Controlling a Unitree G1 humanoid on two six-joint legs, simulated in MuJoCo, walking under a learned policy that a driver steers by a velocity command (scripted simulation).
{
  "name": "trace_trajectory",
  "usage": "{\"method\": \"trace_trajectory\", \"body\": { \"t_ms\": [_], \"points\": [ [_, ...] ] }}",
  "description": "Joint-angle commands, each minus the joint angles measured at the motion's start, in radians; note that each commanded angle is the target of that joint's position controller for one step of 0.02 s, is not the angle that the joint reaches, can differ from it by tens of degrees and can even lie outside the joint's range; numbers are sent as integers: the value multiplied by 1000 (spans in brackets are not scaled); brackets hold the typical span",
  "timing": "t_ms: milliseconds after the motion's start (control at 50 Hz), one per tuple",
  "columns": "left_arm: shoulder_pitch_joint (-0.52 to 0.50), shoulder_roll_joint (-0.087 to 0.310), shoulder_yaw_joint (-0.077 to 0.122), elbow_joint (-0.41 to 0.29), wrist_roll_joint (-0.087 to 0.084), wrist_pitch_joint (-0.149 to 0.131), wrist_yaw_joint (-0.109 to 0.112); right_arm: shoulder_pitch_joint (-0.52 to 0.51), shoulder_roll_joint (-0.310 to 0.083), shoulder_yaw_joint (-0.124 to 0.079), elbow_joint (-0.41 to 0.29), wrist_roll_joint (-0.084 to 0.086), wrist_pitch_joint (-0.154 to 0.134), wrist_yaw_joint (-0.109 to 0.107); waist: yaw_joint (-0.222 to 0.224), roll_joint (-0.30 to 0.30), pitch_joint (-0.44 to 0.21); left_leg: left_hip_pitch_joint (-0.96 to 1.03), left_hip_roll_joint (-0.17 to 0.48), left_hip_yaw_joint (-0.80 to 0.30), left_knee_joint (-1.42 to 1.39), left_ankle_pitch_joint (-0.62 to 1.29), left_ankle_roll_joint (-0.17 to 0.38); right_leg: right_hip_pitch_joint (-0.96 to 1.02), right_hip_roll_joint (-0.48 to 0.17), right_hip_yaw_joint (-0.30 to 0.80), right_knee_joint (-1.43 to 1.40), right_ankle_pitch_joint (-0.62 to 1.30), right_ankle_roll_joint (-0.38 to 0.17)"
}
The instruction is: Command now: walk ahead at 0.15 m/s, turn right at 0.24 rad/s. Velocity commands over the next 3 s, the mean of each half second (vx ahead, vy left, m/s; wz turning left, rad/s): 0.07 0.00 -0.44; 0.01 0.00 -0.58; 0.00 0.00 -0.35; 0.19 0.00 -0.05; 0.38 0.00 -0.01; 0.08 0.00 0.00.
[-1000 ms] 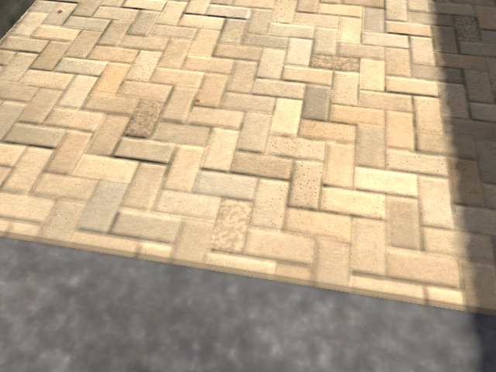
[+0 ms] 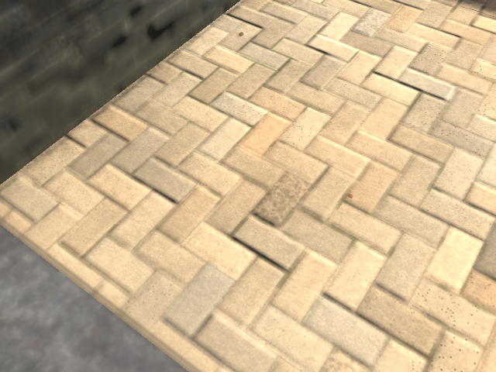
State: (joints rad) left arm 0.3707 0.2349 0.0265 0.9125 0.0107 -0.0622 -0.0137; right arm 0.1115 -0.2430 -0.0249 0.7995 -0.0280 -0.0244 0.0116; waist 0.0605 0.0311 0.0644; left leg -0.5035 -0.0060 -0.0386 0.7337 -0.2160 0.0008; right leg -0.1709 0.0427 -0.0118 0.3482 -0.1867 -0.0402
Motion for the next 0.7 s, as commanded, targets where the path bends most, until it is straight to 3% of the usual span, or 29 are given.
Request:
{"method": "trace_trajectory", "body": {
  "t_ms": [20,60,80,100,120,140,160,180,200,260,360,440,480,500,520,540,560,580,600,620,640,660,700],
  "points": [
    [-41,179,44,-67,-4,6,5,77,-71,-7,-28,11,-3,-18,-62,-166,-117,186,-36,40,-93,41,-1,-22,-210,178,17,652,-137],
    [-63,183,51,-77,-13,21,11,110,-80,-10,-21,8,-14,-33,-91,-144,-102,282,-29,29,-242,108,15,-60,-198,229,82,469,-105],
    [-58,170,51,-84,-18,25,14,133,-105,-17,-18,-1,-23,-42,-97,-106,-102,360,17,-11,-321,181,30,-106,-164,239,140,328,-70],
    [-32,112,38,-112,-22,25,14,173,-169,-29,-27,-15,-32,-53,-88,35,-167,479,225,-178,-338,389,72,-183,-97,192,293,66,-29],
    [63,46,25,-120,-27,36,24,166,-246,-49,-39,7,-14,-52,-60,230,-213,525,426,-345,-355,623,213,-291,50,38,502,-419,-6],
    [55,126,45,-102,-3,58,33,189,-193,-46,-39,24,-1,-51,-90,160,-218,485,441,-376,-384,576,287,-334,32,23,685,-505,0],
    [29,141,57,-97,9,73,31,150,-135,-29,-49,24,1,-53,-66,80,-153,424,386,-306,-409,487,275,-351,1,47,757,-439,6],
    [11,129,60,-96,12,85,27,84,-99,-18,-62,18,5,-57,-41,63,-116,368,335,-229,-433,418,243,-346,-25,53,772,-373,19],
    [-1,126,64,-101,13,96,22,50,-87,-14,-70,12,6,-62,-27,87,-97,335,299,-165,-451,395,219,-336,-38,51,774,-324,35],
    [-5,112,66,-109,10,122,12,52,-92,-18,-72,4,5,-66,-21,90,-117,314,264,-54,-444,435,222,-304,-27,22,799,-258,68],
    [-103,89,53,-166,8,147,-13,74,-121,-32,-63,-2,11,-59,-53,116,-113,316,284,0,-453,223,223,-262,-54,-5,590,-240,67],
    [-142,103,48,-207,-1,144,-24,87,-169,-52,-59,-9,21,-42,-72,133,-128,301,315,23,-414,190,212,-157,-42,-57,427,-268,34],
    [-118,100,47,-212,-3,135,-26,78,-191,-62,-58,-1,29,-38,-50,117,-137,284,317,49,-359,188,179,-79,-32,-80,292,-214,9],
    [-82,103,48,-203,-3,127,-25,79,-195,-66,-54,4,35,-37,-28,89,-137,236,302,85,-304,147,134,3,-18,-81,169,-138,-10],
    [-61,136,56,-197,5,116,-18,119,-177,-68,-42,1,42,-32,-25,-19,-108,155,259,143,-188,25,59,61,-53,26,17,-85,-28],
    [-68,238,73,-221,14,106,-5,165,-91,-51,-64,-9,52,-24,-58,-303,-87,-67,127,242,90,-332,-31,133,-333,403,-90,29,-84],
    [-29,339,103,-226,19,107,3,26,-105,-46,-127,-7,70,-42,14,-323,-10,-154,13,106,210,-420,-42,-26,-443,542,-107,222,-220],
    [-44,281,93,-218,18,107,10,4,-120,-48,-126,2,77,-43,-13,-191,7,-132,46,31,292,-328,-39,-41,-378,447,-98,210,-221],
    [-116,241,80,-230,8,108,15,37,-121,-52,-108,15,73,-37,-56,-163,11,-114,46,12,299,-230,-30,-58,-307,366,-93,165,-190],
    [-179,222,75,-246,8,110,15,72,-132,-56,-85,16,64,-32,-85,-155,-6,-102,40,10,304,-166,-26,-40,-246,316,-83,163,-161],
    [-196,207,72,-258,0,106,18,100,-145,-62,-70,0,62,-28,-86,-166,-35,-96,31,20,334,-132,-27,-9,-220,290,-65,232,-159],
    [-190,188,67,-261,-4,102,15,116,-146,-64,-61,-5,60,-23,-85,-151,-74,-80,25,19,356,-122,-31,18,-208,279,-52,292,-162],
    [-149,192,70,-255,-9,95,11,105,-131,-62,-71,2,63,-20,-71,-120,-98,-92,21,11,351,-118,-40,65,-210,295,-37,327,-171]
  ]
}}
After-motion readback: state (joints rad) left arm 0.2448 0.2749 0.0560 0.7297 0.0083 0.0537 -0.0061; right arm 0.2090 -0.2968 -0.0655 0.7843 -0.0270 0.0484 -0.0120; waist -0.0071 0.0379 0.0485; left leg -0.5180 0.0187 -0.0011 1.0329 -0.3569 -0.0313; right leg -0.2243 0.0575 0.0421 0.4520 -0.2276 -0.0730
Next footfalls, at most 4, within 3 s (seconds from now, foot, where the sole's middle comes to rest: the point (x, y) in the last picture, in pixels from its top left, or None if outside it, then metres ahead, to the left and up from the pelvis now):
0.10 left None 0.14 0.10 -0.78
0.52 right None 0.01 -0.09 -0.78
1.04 left None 0.11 0.07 -0.78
1.44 right None -0.06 -0.06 -0.78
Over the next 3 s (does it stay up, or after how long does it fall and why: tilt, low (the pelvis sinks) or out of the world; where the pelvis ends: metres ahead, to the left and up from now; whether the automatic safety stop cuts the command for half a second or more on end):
stays up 0.30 -0.24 0.00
